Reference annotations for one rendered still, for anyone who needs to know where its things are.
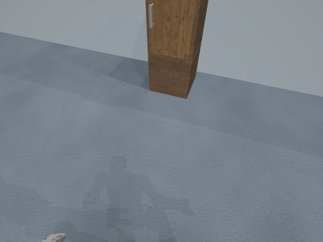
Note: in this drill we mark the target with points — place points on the handle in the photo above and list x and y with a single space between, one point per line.
151 16

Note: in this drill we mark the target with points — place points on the cupboard door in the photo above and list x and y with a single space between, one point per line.
172 31

